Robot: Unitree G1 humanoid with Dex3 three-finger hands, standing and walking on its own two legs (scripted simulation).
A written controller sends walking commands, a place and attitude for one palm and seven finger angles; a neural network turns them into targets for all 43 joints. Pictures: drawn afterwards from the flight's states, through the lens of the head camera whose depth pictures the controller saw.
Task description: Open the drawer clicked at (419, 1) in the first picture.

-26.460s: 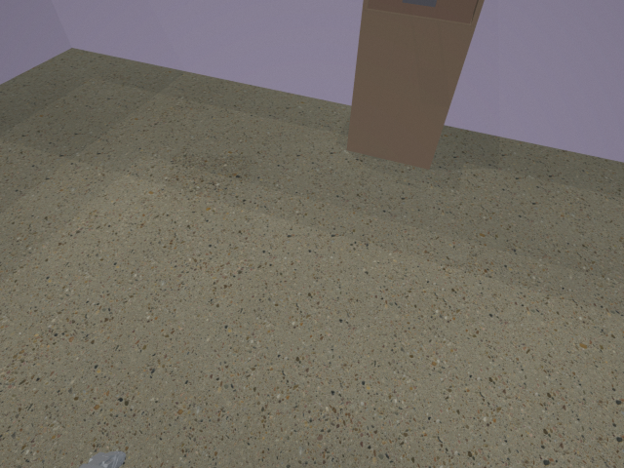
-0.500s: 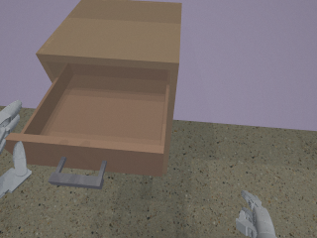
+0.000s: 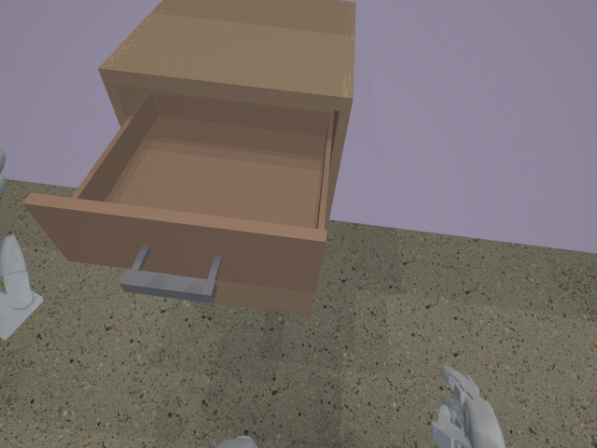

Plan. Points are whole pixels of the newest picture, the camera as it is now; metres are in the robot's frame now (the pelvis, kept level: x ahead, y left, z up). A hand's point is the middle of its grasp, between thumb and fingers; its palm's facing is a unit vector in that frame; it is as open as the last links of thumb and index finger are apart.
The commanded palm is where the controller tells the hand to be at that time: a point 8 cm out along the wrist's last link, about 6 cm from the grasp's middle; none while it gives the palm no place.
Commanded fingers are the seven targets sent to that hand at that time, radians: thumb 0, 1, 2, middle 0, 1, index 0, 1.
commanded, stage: step back with the hand held close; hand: left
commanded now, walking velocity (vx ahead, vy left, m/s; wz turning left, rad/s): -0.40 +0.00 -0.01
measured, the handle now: (175, 272) +0.34 +0.20 +0.02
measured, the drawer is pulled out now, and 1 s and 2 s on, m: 0.29 0.29 0.29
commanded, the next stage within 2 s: stop stepping back and stand still in 0.40 s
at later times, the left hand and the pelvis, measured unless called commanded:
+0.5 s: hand (15, 434) +0.11 +0.21 +0.19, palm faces +0.30 -0.82 -0.48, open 7.4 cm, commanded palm +0.03 +0.26 +0.21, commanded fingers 0.00 0.90 0.90 -0.20 -0.30 -0.20 -0.30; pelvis -0.10 -0.02 +0.01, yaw -1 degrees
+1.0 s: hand out of the picture -0.01 +0.19 +0.19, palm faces +0.40 -0.79 -0.46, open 7.4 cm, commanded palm -0.07 +0.24 +0.21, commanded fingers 0.00 0.90 0.90 -0.20 -0.30 -0.20 -0.30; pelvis -0.19 -0.05 +0.01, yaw +2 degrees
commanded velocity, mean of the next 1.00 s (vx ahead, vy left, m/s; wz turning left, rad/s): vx -0.08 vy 0.02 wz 0.02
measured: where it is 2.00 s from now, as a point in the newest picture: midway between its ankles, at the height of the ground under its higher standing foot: outside the picture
